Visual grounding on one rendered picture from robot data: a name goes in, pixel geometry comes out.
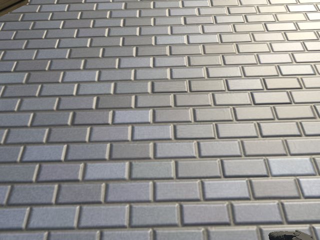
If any robot right hand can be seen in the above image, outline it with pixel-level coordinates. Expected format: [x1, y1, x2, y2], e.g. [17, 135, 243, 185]
[268, 230, 314, 240]

